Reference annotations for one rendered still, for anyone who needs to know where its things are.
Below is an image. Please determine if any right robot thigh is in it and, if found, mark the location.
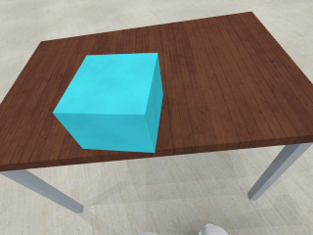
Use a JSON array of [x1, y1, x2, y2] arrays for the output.
[[199, 225, 228, 235]]

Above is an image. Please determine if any carton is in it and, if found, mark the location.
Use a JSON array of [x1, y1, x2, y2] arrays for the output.
[[53, 53, 163, 153]]

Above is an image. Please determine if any table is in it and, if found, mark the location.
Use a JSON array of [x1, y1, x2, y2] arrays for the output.
[[0, 11, 313, 213]]

